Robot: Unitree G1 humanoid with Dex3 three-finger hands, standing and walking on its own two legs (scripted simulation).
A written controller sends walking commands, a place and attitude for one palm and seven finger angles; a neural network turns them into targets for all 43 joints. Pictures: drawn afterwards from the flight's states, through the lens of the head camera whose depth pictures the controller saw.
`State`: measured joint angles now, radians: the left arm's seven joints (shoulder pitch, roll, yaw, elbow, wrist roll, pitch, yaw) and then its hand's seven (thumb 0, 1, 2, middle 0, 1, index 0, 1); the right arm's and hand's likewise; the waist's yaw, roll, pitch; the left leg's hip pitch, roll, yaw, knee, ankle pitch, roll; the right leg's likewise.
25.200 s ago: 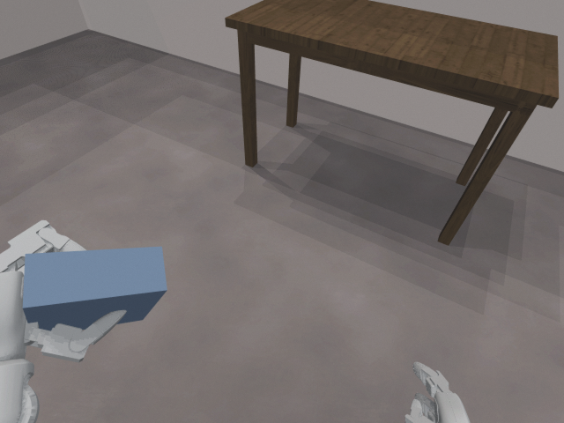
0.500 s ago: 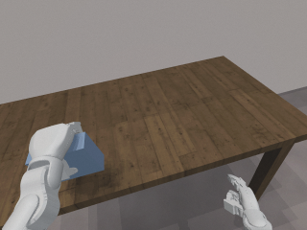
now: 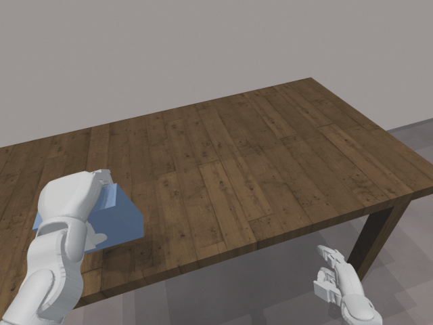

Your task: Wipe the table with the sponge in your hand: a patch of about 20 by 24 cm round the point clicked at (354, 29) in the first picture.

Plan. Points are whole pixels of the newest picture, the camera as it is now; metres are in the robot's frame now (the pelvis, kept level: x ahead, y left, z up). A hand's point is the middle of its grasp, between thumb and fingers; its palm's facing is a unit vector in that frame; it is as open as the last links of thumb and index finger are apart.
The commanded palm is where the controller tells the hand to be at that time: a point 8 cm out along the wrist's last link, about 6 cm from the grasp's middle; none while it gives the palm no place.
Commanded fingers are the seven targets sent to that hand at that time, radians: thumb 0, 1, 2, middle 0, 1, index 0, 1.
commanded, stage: lower the sponge onto the table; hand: left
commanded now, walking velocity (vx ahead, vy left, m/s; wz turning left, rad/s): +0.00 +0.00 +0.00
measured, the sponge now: (99, 226) +0.24 +0.27 +0.09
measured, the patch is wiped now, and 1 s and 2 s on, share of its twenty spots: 0.00 0.00 0.10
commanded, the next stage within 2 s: wipe forward along the first lane in 1.24 s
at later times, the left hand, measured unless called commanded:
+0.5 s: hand (94, 223) +0.23 +0.26 +0.11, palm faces +0.06 -0.11 -0.99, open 9.0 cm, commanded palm +0.19 +0.26 +0.18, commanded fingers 0.00 0.10 1.30 -1.20 -1.60 -1.20 -1.60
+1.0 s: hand (95, 233) +0.22 +0.27 +0.09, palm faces +0.04 -0.11 -0.99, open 9.0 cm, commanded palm +0.19 +0.27 +0.16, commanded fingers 0.00 0.10 1.30 -1.20 -1.60 -1.20 -1.60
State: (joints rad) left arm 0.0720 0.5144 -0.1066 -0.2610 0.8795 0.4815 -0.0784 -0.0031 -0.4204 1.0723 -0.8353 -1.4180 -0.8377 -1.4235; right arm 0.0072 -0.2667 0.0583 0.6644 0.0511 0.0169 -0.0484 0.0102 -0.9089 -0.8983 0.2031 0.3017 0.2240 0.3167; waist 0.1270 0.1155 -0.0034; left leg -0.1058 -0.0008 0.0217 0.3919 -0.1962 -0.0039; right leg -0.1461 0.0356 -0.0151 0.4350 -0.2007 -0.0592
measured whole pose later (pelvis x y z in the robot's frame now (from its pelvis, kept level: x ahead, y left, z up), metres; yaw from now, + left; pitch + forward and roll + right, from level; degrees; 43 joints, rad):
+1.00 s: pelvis +0.01 +0.00 +0.00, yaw +0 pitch -5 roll +1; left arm 0.19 0.46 -0.11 -0.21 0.91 0.43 0.00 0.00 -0.42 1.07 -0.83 -1.42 -0.84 -1.42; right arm 0.01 -0.25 0.05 0.67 0.04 0.02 -0.04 0.01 -0.91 -0.90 0.20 0.30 0.21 0.30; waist 0.12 0.10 -0.01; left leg -0.10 0.00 0.02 0.39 -0.21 0.00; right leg -0.13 0.04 -0.01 0.42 -0.20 -0.06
